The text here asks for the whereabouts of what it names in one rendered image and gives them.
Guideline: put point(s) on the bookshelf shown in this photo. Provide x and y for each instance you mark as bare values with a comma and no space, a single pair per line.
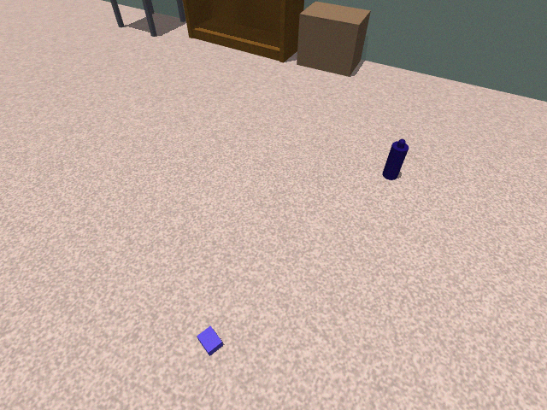
267,28

